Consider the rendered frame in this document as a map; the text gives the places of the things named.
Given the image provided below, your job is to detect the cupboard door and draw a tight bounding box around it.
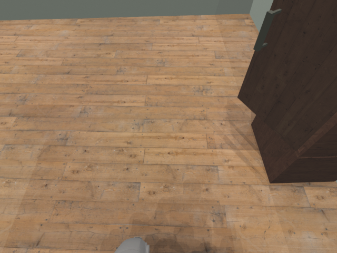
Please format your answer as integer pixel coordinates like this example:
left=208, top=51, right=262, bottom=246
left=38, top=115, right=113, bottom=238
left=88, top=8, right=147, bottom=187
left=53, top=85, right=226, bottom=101
left=237, top=0, right=337, bottom=151

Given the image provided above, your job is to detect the handle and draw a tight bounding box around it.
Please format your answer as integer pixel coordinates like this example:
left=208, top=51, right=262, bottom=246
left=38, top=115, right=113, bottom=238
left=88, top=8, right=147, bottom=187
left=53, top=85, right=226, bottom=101
left=254, top=9, right=282, bottom=52

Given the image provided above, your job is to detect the left robot thigh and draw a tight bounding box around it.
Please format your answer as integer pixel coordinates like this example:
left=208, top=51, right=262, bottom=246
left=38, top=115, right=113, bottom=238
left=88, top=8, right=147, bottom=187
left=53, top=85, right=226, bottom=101
left=115, top=238, right=150, bottom=253

